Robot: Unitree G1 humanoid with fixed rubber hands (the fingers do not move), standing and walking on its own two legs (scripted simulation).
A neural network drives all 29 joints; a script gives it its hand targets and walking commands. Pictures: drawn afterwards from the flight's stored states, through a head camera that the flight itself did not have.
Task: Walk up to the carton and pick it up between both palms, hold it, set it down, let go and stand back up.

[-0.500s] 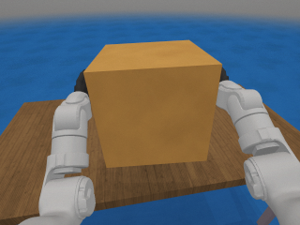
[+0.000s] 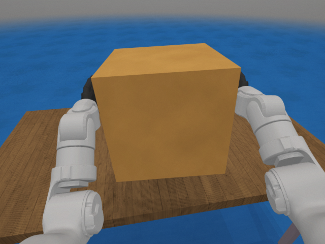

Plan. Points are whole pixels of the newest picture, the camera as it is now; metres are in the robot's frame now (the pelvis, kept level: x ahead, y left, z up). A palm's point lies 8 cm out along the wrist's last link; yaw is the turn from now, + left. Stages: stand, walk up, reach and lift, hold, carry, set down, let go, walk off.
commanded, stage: hold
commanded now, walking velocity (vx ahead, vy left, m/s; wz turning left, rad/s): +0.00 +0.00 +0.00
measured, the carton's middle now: (164, 105) +0.41 +0.01 +0.21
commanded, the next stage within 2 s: none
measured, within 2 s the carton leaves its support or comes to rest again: neither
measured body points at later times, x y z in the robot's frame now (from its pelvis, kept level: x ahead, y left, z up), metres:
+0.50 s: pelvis +0.00 +0.00 +0.00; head -0.09 +0.02 +0.44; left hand +0.37 +0.19 +0.24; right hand +0.39 -0.17 +0.26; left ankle +0.05 +0.15 -0.74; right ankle -0.04 -0.12 -0.74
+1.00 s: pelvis +0.00 +0.00 +0.00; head -0.09 +0.01 +0.44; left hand +0.38 +0.19 +0.24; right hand +0.39 -0.17 +0.25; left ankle +0.05 +0.15 -0.74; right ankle -0.04 -0.12 -0.74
